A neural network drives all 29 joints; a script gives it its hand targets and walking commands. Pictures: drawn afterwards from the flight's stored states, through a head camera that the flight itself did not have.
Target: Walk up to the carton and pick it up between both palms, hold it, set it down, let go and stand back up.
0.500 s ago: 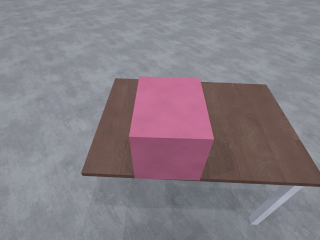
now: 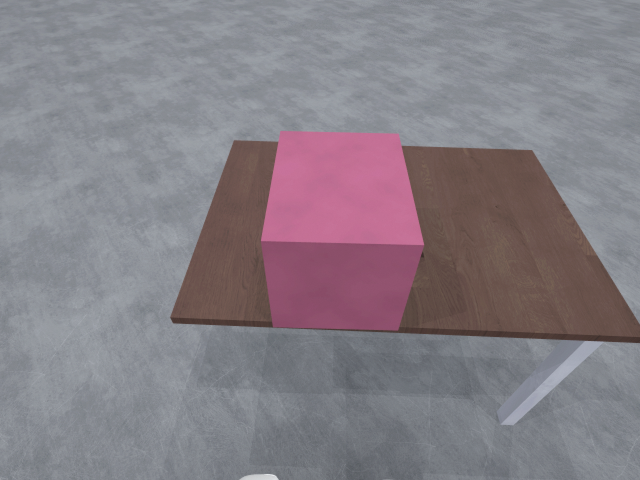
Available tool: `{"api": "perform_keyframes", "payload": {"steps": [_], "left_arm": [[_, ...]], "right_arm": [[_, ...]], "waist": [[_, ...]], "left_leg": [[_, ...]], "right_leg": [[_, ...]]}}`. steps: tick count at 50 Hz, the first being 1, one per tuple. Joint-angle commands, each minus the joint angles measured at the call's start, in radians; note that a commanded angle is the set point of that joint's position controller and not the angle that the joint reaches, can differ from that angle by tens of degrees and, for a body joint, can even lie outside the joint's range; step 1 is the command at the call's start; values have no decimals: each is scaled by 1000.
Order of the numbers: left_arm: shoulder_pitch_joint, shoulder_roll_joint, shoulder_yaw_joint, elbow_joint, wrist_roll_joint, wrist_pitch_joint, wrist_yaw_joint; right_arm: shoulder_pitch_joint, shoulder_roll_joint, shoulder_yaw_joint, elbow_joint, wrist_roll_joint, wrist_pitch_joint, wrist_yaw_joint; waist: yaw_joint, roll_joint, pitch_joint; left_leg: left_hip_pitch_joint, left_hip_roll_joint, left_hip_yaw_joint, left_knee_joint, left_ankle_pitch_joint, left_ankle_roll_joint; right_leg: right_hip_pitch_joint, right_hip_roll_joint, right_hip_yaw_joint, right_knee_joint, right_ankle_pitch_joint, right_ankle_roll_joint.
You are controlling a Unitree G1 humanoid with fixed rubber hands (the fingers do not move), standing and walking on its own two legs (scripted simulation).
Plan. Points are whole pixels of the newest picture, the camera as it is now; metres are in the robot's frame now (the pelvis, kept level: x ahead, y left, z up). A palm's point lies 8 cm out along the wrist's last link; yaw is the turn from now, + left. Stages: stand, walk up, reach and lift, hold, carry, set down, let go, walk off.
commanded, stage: stand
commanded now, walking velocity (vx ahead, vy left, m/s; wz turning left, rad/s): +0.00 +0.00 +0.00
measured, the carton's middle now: (337, 227) +0.58 -0.01 -0.06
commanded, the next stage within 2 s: none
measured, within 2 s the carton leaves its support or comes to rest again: neither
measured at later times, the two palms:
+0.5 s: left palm out of the picture -0.13 +0.20 -0.13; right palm out of the picture +0.14 -0.21 -0.13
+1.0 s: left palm (157, 444) +0.19 +0.24 -0.12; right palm out of the picture +0.15 -0.26 -0.14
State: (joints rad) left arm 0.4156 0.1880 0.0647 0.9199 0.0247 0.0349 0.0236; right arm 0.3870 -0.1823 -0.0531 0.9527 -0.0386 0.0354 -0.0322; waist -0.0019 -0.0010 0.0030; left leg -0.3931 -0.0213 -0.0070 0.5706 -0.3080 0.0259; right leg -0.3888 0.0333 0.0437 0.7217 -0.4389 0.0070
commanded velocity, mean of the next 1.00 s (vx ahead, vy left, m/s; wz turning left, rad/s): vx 0.00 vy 0.00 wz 0.00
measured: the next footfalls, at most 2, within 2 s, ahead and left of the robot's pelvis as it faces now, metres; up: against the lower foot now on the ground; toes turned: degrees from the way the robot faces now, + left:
right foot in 0.12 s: -0.03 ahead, -0.08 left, +0.00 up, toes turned +2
left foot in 0.48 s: +0.14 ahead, +0.13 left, +0.00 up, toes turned +2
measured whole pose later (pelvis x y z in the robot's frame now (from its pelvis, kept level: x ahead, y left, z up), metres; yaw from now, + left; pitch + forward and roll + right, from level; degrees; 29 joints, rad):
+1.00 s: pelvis +0.11 -0.01 -0.01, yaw +0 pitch -2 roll +0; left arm 0.27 0.21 0.02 0.80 0.00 0.02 0.01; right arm 0.31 -0.25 -0.01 0.87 0.00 0.02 -0.01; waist -0.02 0.02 0.06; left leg -0.25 0.03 0.05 0.66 -0.37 -0.02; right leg -0.36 -0.05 0.03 0.65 -0.26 0.04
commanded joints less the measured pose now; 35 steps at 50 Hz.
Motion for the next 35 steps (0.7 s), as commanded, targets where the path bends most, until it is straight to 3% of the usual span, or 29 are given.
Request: {"api": "perform_keyframes", "payload": {"steps": [1, 3, 4, 5, 6, 7, 8, 9, 10, 11, 12, 13, 14, 15, 16, 17, 18, 20, 21, 22, 23, 24, 25, 26, 27, 28, 30, 32, 35], "left_arm": [[422, 26, 33, 44, 25, 10, -5], [514, 12, 21, 51, 19, -1, 8], [464, 35, 15, 37, 11, -12, 17], [365, 97, 14, 5, 31, -25, 27], [226, 89, -9, -33, 35, -37, 36], [188, 79, -9, -49, 28, -40, 35], [150, 112, -9, -46, 34, -43, 37], [130, 249, 27, -39, 36, -48, 45], [78, 259, 35, -28, 35, -54, 46], [55, 190, 16, -15, 34, -61, 38], [80, 119, -4, 1, 35, -65, 28], [117, 77, -14, 13, 30, -70, 31], [169, 58, -21, 29, 30, -75, 34], [227, 67, -21, 56, 30, -79, 36], [283, 96, -12, 88, 33, -84, 26], [310, 108, -8, 90, 29, -84, 24], [327, 122, -5, 90, 29, -82, 24], [325, 145, 6, 78, 30, -65, 26], [298, 149, 8, 64, 24, -56, 26], [262, 147, 6, 45, 13, -53, 24], [242, 132, -1, 23, 2, -57, 17], [254, 84, -24, -10, 8, -61, 10], [320, 96, -9, -38, 16, -44, 9], [277, 151, 12, -28, 32, -12, 6], [237, 139, 14, -21, 39, 4, -6], [223, 81, 4, -17, 39, 6, -17], [237, 41, 3, -9, 39, 1, -31], [260, 26, 2, -8, 33, -6, -38], [206, 19, -9, -37, 5, -18, -29]], "right_arm": [[-248, -245, -75, -122, -14, -9, -32], [-326, -197, -54, -131, -11, 5, -28], [-269, -131, -34, -114, 2, 13, -21], [-156, -72, -18, -105, 4, 13, -16], [-55, -67, -19, -68, -2, 5, -15], [47, -32, -17, -11, -13, 6, -6], [127, 1, -5, 8, -3, 0, 10], [27, -36, -9, -61, -3, -7, 12], [-77, -104, -32, -100, -16, -15, 7], [-136, -153, -44, -127, -23, -20, 8], [-105, -165, -45, -115, -13, -25, 9], [-69, -143, -38, -103, -6, -29, 14], [-46, -130, -29, -86, -6, -31, 20], [-51, -112, -22, -87, -8, -35, 20], [-173, -121, -19, -143, -12, -42, 12], [-242, -86, -5, -185, -7, -56, 6], [-280, -56, 2, -207, -2, -64, 1], [-203, -39, 3, -201, 2, -67, -9], [-106, -49, -6, -176, 1, -65, -16], [5, -81, -22, -149, -5, -70, -26], [119, -141, -44, -124, -10, -76, -37], [257, -223, -62, -97, -32, -86, -47], [249, -305, -82, -107, -23, -79, -56], [183, -285, -79, -103, -10, -63, -62], [64, -249, -66, -128, -1, -56, -59], [-7, -220, -56, -150, -3, -61, -52], [-73, -159, -33, -156, -4, -76, -33], [-87, -154, -26, -135, -6, -82, -22], [-135, -167, -17, -141, 17, -76, -16]], "waist": [[173, 220, 27], [240, 107, 65], [204, -62, 177], [126, -240, 270], [7, -125, 380], [-27, -85, 372], [-55, -67, 323], [-3, -208, 349], [28, -250, 412], [25, -205, 442], [9, -132, 448], [8, -98, 408], [18, -58, 394], [36, -39, 386], [67, -27, 329], [93, -68, 272], [101, -117, 237], [72, -182, 143], [35, -170, 100], [-18, -113, 48], [-71, -22, -28], [-118, 144, -146], [-96, 188, -114], [-82, 92, -37], [-50, 62, 85], [-33, 38, 155], [10, 62, 212], [29, 110, 201], [45, 165, 196]], "left_leg": [[-625, 249, -203, -466, -553, 102], [-610, 171, -105, -242, -500, 10], [-444, 68, -25, 25, -392, -14], [-347, -15, 33, 370, -276, -40], [-318, 8, -60, 407, -191, -38], [-339, 9, -61, 402, -153, -42], [-400, -16, -81, 455, -78, -54], [-417, -15, -77, 456, -44, -68], [-334, 15, -98, 586, 3, -76], [-280, 38, -126, 637, 23, -76], [-303, 46, -132, 573, 3, -68], [-351, 50, -131, 501, -24, -62], [-403, 33, -116, 480, -39, -56], [-434, 23, -94, 451, -55, -56], [-425, 31, 21, 292, 31, -65], [-380, 23, 53, 203, 35, -65], [-295, 17, 77, 147, 32, -65], [-69, -9, 109, 70, -6, -51], [88, -21, 109, 31, 41, -36], [276, -28, 108, -46, 159, -15], [460, 23, 40, -62, 201, 29], [654, 277, -328, -122, -23, 133], [570, 473, -711, -297, -274, 264], [408, 500, -754, -358, -533, 294], [284, 467, -629, -372, -544, 262], [202, 424, -498, -361, -432, 236], [34, 325, -279, -364, -232, 173], [-39, 275, -156, -341, -92, 173], [-126, 229, -22, -261, 41, 148]], "right_leg": [[515, 27, -163, 447, -64, -27], [517, -56, -50, 141, -50, -47], [289, -99, 103, -194, -187, -51], [43, -288, 496, -518, -492, -58], [-81, -317, 599, -587, -411, -23], [-10, -266, 486, -537, -301, 11], [124, -238, 393, -551, -233, -5], [-20, -343, 551, -685, -405, -85], [-204, -387, 631, -768, -586, -139], [-238, -376, 619, -747, -551, -160], [-96, -314, 478, -677, -396, -110], [63, -276, 391, -605, -214, -83], [174, -252, 327, -565, -80, -54], [260, -256, 308, -542, 4, -56], [407, -201, 215, -512, 257, -58], [479, -169, 168, -441, 469, -60], [459, -165, 128, -393, 578, -68], [375, -167, 78, -295, 638, -97], [292, -165, 68, -225, 610, -102], [197, -144, 41, -121, 561, -88], [90, -105, -6, 41, 476, -71], [-92, -37, -59, 334, 206, -28], [-189, 26, -47, 513, -163, 7], [-210, -48, 13, 602, -137, 3], [-242, -69, 17, 640, -76, 9], [-246, -84, 22, 635, -38, 15], [-130, -112, 33, 511, 28, 34], [-31, -110, 16, 456, 67, 40], [111, -138, 2, 146, 90, 33]]}}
